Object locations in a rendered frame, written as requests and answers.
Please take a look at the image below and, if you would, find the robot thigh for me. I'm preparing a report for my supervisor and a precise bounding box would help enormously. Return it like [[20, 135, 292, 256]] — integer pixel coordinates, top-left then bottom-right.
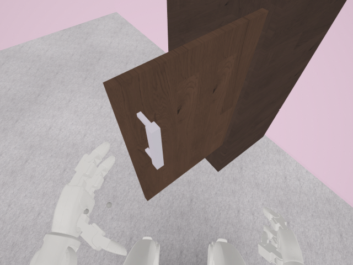
[[207, 241, 246, 265], [123, 239, 160, 265]]

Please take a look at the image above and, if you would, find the right robot thigh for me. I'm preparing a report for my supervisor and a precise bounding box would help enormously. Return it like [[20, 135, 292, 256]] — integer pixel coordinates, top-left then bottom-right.
[[207, 241, 246, 265]]

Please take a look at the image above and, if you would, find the cupboard door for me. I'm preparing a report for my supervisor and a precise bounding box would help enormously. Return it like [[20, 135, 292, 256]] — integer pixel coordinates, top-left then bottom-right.
[[103, 8, 268, 201]]

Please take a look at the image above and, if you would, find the robot left forearm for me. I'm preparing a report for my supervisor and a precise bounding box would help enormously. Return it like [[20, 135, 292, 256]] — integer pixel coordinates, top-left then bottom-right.
[[29, 232, 81, 265]]

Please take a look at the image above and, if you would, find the robot right hand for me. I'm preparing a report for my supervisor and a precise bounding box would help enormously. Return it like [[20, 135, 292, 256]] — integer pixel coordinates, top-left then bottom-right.
[[258, 207, 304, 265]]

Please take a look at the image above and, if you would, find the left robot thigh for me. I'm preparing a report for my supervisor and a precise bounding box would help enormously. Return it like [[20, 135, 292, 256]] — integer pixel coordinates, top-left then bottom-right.
[[123, 239, 160, 265]]

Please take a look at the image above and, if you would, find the robot left hand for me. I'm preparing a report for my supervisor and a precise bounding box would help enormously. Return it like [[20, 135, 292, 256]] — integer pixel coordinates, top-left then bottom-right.
[[51, 141, 127, 256]]

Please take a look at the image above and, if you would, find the handle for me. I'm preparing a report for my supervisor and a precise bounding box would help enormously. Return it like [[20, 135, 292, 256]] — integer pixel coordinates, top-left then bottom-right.
[[137, 112, 164, 169]]

